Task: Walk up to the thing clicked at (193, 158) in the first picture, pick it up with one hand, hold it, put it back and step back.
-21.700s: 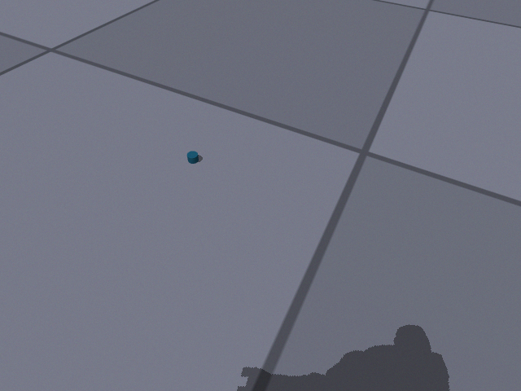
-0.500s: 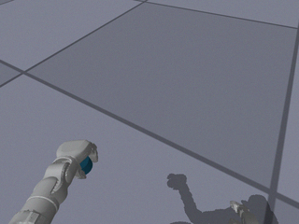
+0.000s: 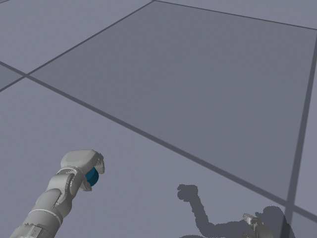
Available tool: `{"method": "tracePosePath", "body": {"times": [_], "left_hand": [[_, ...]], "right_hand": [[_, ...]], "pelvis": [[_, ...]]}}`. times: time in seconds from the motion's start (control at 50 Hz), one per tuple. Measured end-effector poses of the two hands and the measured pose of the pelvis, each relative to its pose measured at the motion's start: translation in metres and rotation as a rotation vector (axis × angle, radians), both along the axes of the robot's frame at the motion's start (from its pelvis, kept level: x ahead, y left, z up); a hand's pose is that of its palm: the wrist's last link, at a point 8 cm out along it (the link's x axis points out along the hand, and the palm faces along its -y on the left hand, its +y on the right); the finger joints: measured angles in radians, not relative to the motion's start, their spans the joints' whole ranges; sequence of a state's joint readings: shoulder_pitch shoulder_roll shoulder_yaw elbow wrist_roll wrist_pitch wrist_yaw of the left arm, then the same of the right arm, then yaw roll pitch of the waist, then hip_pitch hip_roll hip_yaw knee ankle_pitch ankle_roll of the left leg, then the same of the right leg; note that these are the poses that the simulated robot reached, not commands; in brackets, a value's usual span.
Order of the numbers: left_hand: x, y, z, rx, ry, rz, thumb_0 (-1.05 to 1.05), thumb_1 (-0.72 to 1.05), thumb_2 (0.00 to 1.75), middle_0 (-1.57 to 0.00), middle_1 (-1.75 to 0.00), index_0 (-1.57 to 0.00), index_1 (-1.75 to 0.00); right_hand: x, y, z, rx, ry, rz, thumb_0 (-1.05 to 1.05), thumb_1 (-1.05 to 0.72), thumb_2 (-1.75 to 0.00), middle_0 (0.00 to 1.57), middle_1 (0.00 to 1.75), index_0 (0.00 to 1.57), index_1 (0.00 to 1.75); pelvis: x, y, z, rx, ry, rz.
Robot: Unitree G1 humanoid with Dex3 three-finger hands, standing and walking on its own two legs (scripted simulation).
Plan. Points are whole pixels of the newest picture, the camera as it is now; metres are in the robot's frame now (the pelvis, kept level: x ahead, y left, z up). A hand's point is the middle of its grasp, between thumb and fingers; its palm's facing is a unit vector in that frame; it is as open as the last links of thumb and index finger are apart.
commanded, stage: hold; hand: left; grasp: from above
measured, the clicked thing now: (86, 175) +0.30 +0.23 -0.06
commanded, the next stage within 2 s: crouch in 0.08 s
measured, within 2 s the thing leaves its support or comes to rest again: neither
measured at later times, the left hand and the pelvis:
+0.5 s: hand (88, 185) +0.28 +0.23 -0.09, palm faces -0.46 -0.04 -0.89, open 7.1 cm; pelvis +0.00 +0.00 -0.01, yaw +1 degrees
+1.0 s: hand (104, 195) +0.34 +0.25 -0.32, palm faces -0.42 +0.02 -0.91, open 7.1 cm; pelvis -0.06 +0.01 -0.20, yaw +0 degrees
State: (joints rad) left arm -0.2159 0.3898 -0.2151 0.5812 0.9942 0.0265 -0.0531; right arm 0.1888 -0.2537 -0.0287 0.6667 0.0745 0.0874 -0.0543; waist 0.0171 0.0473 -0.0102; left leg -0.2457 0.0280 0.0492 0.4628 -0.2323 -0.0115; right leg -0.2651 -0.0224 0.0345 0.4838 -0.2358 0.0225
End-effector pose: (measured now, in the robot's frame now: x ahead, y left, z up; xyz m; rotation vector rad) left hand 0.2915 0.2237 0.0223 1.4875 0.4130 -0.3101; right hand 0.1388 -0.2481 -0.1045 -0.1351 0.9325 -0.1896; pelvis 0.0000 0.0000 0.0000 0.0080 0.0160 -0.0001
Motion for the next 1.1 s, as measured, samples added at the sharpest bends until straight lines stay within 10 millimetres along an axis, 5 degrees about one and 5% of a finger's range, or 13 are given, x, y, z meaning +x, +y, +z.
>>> {"method": "tracePosePath", "body": {"times": [0.32,0.56,0.72,0.92,1.1], "left_hand": [[0.003,0.002,-0.006,0.001,0.004,0.007,-0.01,0.3,0.29,-0.68,-0.6,-0.93,-0.57],[0.001,0.007,-0.073,0.043,0.011,-0.011,-0.01,0.29,0.29,-0.69,-0.59,-0.95,-0.56],[0.019,0.009,-0.145,0.079,-0.014,-0.021,-0.02,0.29,0.3,-0.69,-0.59,-0.95,-0.57],[0.046,0.015,-0.248,0.092,-0.038,-0.018,-0.02,0.3,0.3,-0.68,-0.59,-0.94,-0.57],[0.057,0.022,-0.337,0.079,0.006,0.003,-0.01,0.3,0.32,-0.67,-0.6,-0.93,-0.59]], "right_hand": [[0.0,-0.001,-0.001,-0.001,0.015,-0.003,0.01,-0.91,-0.9,0.2,0.3,0.2,0.3],[-0.021,-0.012,-0.022,-0.051,0.111,0.015,0.0,-0.9,-0.9,0.2,0.3,0.2,0.3],[-0.069,-0.027,-0.074,-0.112,0.224,-0.013,0.0,-0.9,-0.9,0.2,0.3,0.2,0.3],[-0.133,-0.027,-0.169,-0.154,0.357,-0.061,0.0,-0.91,-0.89,0.2,0.3,0.2,0.3],[-0.156,-0.013,-0.247,-0.122,0.415,-0.032,0.0,-0.9,-0.89,0.21,0.3,0.2,0.3]], "pelvis": [[0.003,0.0,0.0,-0.001,0.008,0.004],[-0.006,0.0,-0.021,-0.01,0.125,0.024],[-0.024,0.003,-0.074,-0.028,0.283,0.028],[-0.048,0.01,-0.164,-0.049,0.471,0.023],[-0.064,0.01,-0.235,-0.06,0.573,0.022]]}}
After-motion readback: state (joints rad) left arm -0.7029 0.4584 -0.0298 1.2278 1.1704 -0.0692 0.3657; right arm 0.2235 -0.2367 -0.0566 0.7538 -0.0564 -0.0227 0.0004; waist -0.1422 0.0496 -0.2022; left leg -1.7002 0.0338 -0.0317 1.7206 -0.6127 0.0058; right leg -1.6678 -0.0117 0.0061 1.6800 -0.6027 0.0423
